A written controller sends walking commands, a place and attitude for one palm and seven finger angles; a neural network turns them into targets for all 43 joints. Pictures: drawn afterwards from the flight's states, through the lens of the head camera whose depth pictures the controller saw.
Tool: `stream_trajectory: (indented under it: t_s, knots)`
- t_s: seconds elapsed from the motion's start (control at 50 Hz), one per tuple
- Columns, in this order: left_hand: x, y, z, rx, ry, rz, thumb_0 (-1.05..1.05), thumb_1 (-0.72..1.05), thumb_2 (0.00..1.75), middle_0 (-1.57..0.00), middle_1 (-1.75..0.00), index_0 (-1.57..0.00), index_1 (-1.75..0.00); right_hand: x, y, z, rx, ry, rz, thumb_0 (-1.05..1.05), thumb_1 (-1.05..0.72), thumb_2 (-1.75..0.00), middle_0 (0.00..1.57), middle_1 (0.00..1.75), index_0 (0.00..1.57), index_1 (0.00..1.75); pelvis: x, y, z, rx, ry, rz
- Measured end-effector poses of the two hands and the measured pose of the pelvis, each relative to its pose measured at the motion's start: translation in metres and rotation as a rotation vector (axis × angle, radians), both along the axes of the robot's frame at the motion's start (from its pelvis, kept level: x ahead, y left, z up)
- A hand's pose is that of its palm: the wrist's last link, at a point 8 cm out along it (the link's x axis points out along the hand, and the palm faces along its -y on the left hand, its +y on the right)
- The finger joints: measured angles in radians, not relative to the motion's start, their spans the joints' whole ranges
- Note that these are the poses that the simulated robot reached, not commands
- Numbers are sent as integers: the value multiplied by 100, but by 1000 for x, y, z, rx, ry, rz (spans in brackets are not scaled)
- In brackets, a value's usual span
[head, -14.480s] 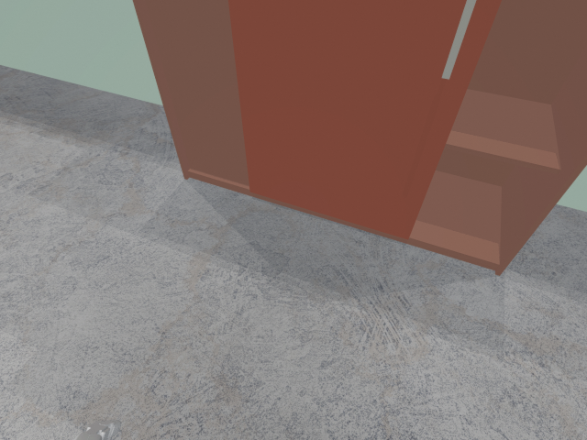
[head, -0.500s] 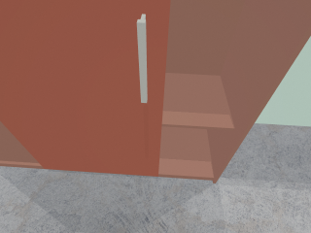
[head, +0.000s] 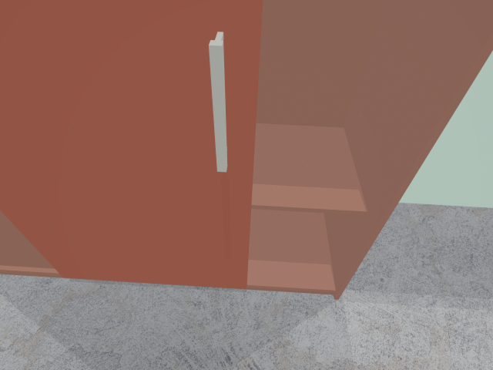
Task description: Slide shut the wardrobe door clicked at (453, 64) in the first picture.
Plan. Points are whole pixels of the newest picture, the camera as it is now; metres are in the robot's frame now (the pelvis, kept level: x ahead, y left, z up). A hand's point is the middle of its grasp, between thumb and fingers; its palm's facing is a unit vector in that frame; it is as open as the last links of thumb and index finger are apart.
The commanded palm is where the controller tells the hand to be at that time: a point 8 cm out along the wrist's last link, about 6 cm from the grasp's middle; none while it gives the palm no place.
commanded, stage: shuffle to correct the standing spot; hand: left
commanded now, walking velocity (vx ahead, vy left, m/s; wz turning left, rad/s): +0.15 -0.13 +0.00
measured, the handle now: (221, 110) +0.54 +0.09 +0.15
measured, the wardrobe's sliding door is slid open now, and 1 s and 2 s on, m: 0.37 0.37 0.37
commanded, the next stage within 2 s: come to a stop and stand still in 0.10 s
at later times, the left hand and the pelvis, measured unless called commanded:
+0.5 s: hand out of the picture +0.01 +0.10 -0.18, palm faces +0.07 -0.99 -0.15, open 7.4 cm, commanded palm none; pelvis +0.07 -0.04 -0.01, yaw -1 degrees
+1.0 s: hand out of the picture +0.10 +0.13 -0.17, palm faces +0.05 -0.97 -0.24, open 7.4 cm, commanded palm none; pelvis +0.03 -0.06 -0.01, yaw +1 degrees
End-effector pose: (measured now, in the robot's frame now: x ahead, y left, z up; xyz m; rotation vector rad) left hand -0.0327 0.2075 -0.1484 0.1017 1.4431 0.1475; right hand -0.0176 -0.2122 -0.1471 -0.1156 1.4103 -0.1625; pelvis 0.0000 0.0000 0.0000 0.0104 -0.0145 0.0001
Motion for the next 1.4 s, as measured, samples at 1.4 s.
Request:
stream_trajectory:
  t_s: [1.4]
  knots:
    - [50,-14,-2,20,-68,-20,0,91,90,-20,-30,-20,-29,18,-42,5,-26,27,24,1,-91,-90,20,29,20,30,30,-28,-4,-18,4,11]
